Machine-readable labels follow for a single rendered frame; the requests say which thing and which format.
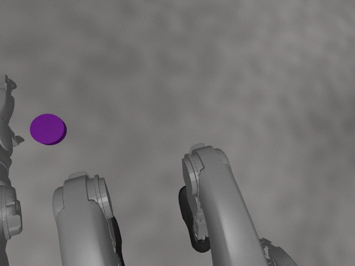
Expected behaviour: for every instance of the right robot foot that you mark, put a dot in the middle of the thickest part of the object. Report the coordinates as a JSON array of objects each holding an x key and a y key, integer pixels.
[{"x": 201, "y": 246}]

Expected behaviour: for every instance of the left robot hand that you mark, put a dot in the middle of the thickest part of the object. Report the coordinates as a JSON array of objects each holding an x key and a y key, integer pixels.
[{"x": 7, "y": 104}]

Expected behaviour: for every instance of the right robot hand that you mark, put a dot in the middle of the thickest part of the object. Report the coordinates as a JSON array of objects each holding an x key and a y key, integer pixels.
[{"x": 278, "y": 257}]

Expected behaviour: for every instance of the left robot foot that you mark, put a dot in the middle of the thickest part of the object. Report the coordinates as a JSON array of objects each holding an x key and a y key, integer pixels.
[{"x": 118, "y": 241}]

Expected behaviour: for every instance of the left robot arm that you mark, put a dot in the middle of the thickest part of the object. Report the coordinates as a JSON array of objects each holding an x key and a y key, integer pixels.
[{"x": 10, "y": 207}]

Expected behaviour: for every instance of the tin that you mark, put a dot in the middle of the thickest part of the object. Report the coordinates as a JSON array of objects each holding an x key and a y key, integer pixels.
[{"x": 48, "y": 129}]

